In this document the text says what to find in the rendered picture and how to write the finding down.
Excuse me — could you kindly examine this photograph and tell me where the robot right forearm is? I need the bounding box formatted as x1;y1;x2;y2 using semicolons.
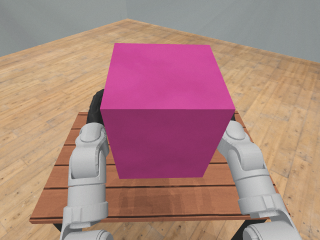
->
217;120;303;240

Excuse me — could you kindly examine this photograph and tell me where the robot right hand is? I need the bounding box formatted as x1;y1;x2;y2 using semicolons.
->
231;113;236;121

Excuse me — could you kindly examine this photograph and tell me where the table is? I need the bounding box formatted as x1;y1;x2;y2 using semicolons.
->
29;110;291;240

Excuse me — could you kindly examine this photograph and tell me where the robot left upper arm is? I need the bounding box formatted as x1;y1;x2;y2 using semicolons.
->
64;229;114;240

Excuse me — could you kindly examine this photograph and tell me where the robot left forearm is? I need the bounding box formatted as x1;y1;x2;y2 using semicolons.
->
59;122;110;240

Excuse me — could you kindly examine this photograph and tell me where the robot left hand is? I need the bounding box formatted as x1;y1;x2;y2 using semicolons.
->
86;89;105;126

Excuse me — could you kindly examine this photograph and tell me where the robot right upper arm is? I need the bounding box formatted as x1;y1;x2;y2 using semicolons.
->
243;220;301;240

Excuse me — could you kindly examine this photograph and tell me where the carton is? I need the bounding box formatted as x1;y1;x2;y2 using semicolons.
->
100;43;236;179

